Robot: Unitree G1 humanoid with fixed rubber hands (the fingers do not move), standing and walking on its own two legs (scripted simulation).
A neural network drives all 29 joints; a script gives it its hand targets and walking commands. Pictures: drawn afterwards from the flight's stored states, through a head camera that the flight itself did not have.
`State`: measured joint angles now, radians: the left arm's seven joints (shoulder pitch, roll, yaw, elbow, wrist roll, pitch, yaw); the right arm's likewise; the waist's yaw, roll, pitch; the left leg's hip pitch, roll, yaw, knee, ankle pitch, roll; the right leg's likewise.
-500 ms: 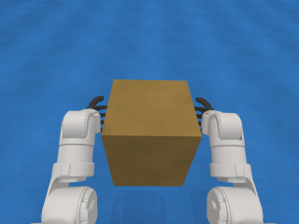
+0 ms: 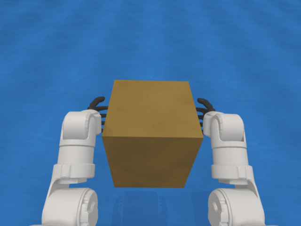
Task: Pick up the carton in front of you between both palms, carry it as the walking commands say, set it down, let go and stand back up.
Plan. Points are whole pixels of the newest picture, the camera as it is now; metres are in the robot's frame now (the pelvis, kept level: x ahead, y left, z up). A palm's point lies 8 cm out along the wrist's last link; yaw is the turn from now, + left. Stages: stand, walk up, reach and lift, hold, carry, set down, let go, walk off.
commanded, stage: carry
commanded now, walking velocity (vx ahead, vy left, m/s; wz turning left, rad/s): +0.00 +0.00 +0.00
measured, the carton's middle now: (150, 135) +0.36 +0.00 +0.05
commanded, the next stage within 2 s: none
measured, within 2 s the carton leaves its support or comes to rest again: neither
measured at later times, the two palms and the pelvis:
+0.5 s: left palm (91, 102) +0.42 +0.17 +0.12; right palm (195, 106) +0.41 -0.13 +0.12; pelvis +0.07 +0.02 +0.01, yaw +0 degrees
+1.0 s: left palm (111, 68) +0.62 +0.14 +0.11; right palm (190, 68) +0.64 -0.16 +0.10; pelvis +0.31 -0.02 +0.02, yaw +1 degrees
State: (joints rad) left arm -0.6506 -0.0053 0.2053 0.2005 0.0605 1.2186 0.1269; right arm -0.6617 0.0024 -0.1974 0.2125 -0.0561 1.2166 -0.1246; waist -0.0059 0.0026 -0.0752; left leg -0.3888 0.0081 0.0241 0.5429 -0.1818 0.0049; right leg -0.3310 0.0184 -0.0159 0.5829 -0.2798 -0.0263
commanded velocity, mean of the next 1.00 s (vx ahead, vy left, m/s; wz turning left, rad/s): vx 0.45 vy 0.00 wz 0.00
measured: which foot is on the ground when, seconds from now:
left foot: down 0.00-0.72, up 0.74-1.00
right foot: down 0.00-0.36, up 0.38-0.68, down 0.70-1.00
